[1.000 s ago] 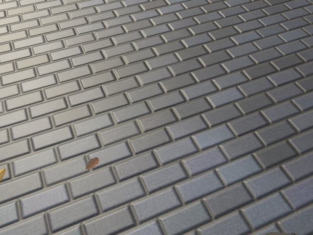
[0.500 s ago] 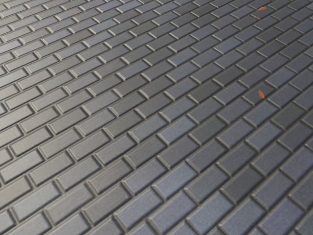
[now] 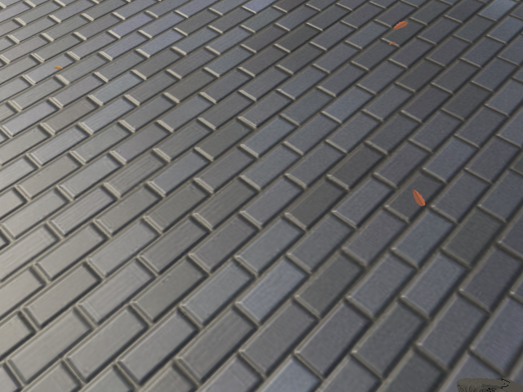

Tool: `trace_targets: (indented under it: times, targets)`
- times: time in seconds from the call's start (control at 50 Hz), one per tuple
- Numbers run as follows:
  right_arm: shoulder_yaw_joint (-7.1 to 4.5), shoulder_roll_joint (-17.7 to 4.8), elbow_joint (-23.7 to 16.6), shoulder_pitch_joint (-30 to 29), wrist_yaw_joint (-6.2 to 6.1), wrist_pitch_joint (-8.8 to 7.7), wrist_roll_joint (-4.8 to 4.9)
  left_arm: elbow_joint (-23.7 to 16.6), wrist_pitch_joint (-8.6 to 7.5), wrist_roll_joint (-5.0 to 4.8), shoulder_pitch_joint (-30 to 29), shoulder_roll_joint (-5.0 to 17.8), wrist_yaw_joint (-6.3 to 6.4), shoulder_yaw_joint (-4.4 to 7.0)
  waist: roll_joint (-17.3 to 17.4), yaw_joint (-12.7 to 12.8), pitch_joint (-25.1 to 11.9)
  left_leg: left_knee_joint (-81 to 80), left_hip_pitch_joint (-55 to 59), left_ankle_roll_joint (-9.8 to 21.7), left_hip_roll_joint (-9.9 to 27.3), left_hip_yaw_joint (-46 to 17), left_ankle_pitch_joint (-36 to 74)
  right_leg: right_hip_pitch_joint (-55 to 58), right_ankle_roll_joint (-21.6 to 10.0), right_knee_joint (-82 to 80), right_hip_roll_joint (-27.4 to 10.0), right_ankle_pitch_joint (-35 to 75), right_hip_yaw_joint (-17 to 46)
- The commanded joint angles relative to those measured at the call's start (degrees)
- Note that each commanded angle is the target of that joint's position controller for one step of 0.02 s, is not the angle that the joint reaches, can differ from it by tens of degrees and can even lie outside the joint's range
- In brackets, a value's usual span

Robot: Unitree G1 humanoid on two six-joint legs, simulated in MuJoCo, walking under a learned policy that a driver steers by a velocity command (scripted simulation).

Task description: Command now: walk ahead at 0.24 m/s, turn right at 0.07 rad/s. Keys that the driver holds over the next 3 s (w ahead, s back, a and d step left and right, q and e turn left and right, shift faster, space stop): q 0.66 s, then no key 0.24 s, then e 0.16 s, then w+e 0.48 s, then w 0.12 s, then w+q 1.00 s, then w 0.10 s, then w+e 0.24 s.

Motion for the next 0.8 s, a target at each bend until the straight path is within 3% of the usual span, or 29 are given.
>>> trace_targets:
  times: [0.02,0.04,0.06,0.08,0.1,0.12,0.14,0.16,0.2,0.26,0.3,0.4,0.46,0.48,0.5,0.52,0.54,0.56,0.58,0.6,0.66,0.68,0.74,0.8]
  targets:
    - [-1.50,-6.5,-2.4,1.3,0.67,-1.35,-0.27,-1.6,0.00,0.41,0.2,7.8,0.60,1.61,-8.9,-2.6,-4.3,-2.6,8.5,2.9,-2.0,1.7,-1.5,1.8,-4.4,4.8,-14.9,38.4,5.6]
    - [-1.87,-7.5,-0.9,5.7,0.66,-1.55,-0.60,-1.8,0.01,0.45,-1.1,7.6,0.67,1.48,-8.1,-5.1,-6.2,-5.2,14.4,4.3,-2.8,2.6,2.5,1.9,-2.9,10.2,-12.9,42.5,4.1]
    - [-2.35,-9.9,0.0,10.4,0.62,-1.71,-1.21,-2.4,-0.09,1.12,-0.5,6.7,0.66,1.12,-4.3,-6.3,-11.2,-3.1,24.8,6.6,1.8,-1.9,20.9,-1.3,-0.6,19.9,-9.2,36.2,1.7]
    - [-2.40,-12.4,-0.1,13.1,0.58,-1.23,-2.06,-1.6,-0.62,1.52,7.9,3.9,0.39,0.15,6.5,-3.8,-19.4,0.9,43.5,16.1,13.9,-15.5,38.9,-15.5,3.4,37.8,-3.9,10.9,-0.3]
    - [-1.43,-8.0,1.0,14.7,0.81,-0.05,-0.43,0.0,-0.48,1.20,11.7,4.2,-0.16,-0.25,12.5,-4.1,-25.3,-2.0,48.8,22.1,19.6,-26.9,36.2,-22.4,6.0,47.1,-1.8,-19.3,-0.6]
    - [-1.26,-7.7,0.0,12.3,1.04,1.00,1.22,-1.2,0.11,0.27,7.6,8.7,-0.37,0.74,7.2,-4.9,-21.2,-5.3,43.7,20.7,17.7,-28.7,16.9,-26.3,6.5,50.9,-4.1,-19.3,1.1]
    - [-1.51,-8.3,-1.7,8.3,0.83,2.04,1.43,-3.0,1.02,-0.30,0.9,9.5,0.04,1.13,2.8,-5.5,-14.3,-7.6,36.7,18.2,15.2,-26.1,3.7,-29.9,7.0,52.9,-5.1,-16.4,-0.2]
    - [-1.51,-8.8,-2.7,5.7,0.50,2.86,0.98,-3.8,1.97,-0.16,-2.3,9.4,0.53,1.41,0.0,-5.2,-9.1,-10.3,28.9,16.9,13.9,-23.9,-3.9,-31.3,7.0,51.4,-6.0,-14.0,-1.2]
    - [-1.88,-9.4,-3.5,3.8,-0.30,4.01,0.19,-4.5,3.34,0.50,-3.0,8.0,1.64,1.61,1.3,-3.3,-5.6,-13.9,18.2,14.2,9.9,-20.5,-12.8,-26.5,6.5,43.5,-7.4,-10.0,-1.3]
    - [-2.53,-9.6,-4.2,4.4,-1.24,5.00,-0.02,-4.1,3.03,0.64,-1.7,5.3,2.50,1.12,5.4,-2.8,-7.7,-14.2,15.5,13.4,6.4,-16.8,-11.5,-21.5,6.9,33.0,-5.8,-7.2,-3.0]
    - [-3.05,-10.1,-4.8,4.7,-1.85,5.52,0.68,-4.3,2.89,0.58,-2.8,5.4,2.58,1.04,5.2,-3.3,-9.7,-14.1,15.8,13.3,6.0,-17.4,-14.8,-19.7,7.3,28.5,-5.4,-3.5,-2.4]
    - [-3.49,-10.2,-5.8,5.5,-2.55,6.95,1.24,-5.7,2.26,0.20,-5.8,6.1,2.00,1.04,6.3,-4.2,-8.4,-13.8,15.6,11.7,5.4,-22.1,-22.6,-16.8,7.4,18.3,-4.2,-0.3,-1.8]
    - [-3.32,-9.6,-6.6,5.5,-3.02,7.99,1.96,-4.9,1.28,-0.02,-2.3,7.0,1.23,1.55,5.8,-1.6,-7.3,-10.0,12.7,8.5,2.3,-22.3,-23.9,-7.5,5.1,3.6,-4.8,6.4,-2.8]
    - [-2.69,-7.5,-6.9,6.8,-3.10,8.12,1.96,-5.0,1.24,0.87,-0.2,10.5,1.46,2.44,1.0,-1.6,-8.1,-3.2,7.0,5.4,-0.7,-18.9,-29.6,-1.3,2.1,-0.7,-13.5,5.5,3.7]
    - [-2.23,-4.9,-9.1,6.4,-2.87,7.67,2.09,-5.6,1.85,2.67,-2.1,15.7,1.66,3.64,-15.8,-3.9,-5.4,10.7,-3.6,2.3,-9.9,-6.2,-37.1,-1.4,-5.4,-5.2,-25.3,9.2,18.1]
    - [-3.37,-9.0,-8.9,7.3,-2.53,6.79,1.11,-7.4,1.66,4.37,-5.0,13.4,1.56,3.08,-17.9,-3.8,-5.9,24.6,-3.9,0.2,-7.9,-5.3,-40.9,-5.8,-10.5,-6.2,-30.7,16.1,23.5]
    - [-4.45,-11.4,-7.4,9.7,-2.23,6.90,1.39,-9.1,1.41,3.77,-8.9,10.3,1.88,2.15,-13.2,-5.5,-5.8,31.7,-2.9,-0.6,-6.7,-6.3,-37.7,-6.5,-9.6,-4.7,-28.3,19.4,18.2]
    - [-4.72,-11.2,-5.7,11.9,-2.37,7.63,1.57,-9.7,1.32,2.50,-11.6,8.7,1.96,1.76,-10.1,-6.6,-5.0,35.0,-3.0,-1.7,-6.3,-5.3,-34.5,-6.4,-6.7,-3.3,-24.3,20.4,11.9]
    - [-4.61,-10.2,-5.0,12.8,-2.70,8.39,1.34,-10.0,1.33,1.43,-12.5,8.0,2.03,1.49,-9.2,-6.4,-4.5,38.4,-4.3,-2.7,-5.9,-4.7,-31.7,-5.1,-5.2,-2.4,-22.2,20.7,8.3]
    - [-4.27,-8.9,-5.2,12.6,-2.68,8.93,1.36,-9.9,1.45,1.11,-12.1,7.8,2.11,1.21,-9.3,-5.8,-3.8,41.2,-4.8,-3.8,-5.5,-4.0,-30.4,-5.3,-5.3,-2.0,-21.5,24.0,5.6]
    - [-3.24,-6.7,-8.5,7.8,-2.22,9.16,2.18,-9.2,2.31,1.46,-8.8,8.4,2.55,1.39,-11.1,-3.0,-3.0,35.7,-6.4,-5.7,-3.7,-0.7,-26.8,-1.7,-6.6,-2.4,-20.4,25.7,0.7]
    - [-2.87,-6.1,-9.6,6.2,-2.10,9.05,2.06,-8.8,2.57,1.47,-7.0,8.8,2.68,1.58,-11.5,-1.8,-3.6,32.4,-5.7,-6.1,-3.2,-0.6,-27.0,0.1,-7.3,-2.1,-20.9,26.5,0.8]
    - [-1.81,-4.5,-11.2,5.4,-1.32,8.77,1.55,-8.6,3.01,1.02,-6.7,11.1,2.24,2.34,-12.7,-1.3,-5.8,22.0,2.5,-5.4,-2.1,1.3,-29.8,-0.3,-8.2,-1.0,-22.0,28.5,-0.7]
    - [-1.94,-5.8,-11.3,5.9,-0.87,8.81,1.52,-8.2,3.04,0.12,-6.9,12.2,1.22,2.66,-13.9,-1.2,-6.0,13.0,9.6,-3.7,-3.0,4.2,-29.8,-1.7,-8.6,0.0,-22.8,29.4,-0.5]
Next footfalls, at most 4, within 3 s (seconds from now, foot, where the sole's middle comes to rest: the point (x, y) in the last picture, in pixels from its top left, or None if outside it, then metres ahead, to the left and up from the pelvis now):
0.04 left None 0.22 0.12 -0.78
0.48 right None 0.22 -0.11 -0.78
0.88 left None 0.11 0.14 -0.78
1.36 right None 0.23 -0.10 -0.78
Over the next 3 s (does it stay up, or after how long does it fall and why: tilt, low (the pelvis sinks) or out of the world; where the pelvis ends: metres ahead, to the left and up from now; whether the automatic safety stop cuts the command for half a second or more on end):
stays up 1.00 0.23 0.00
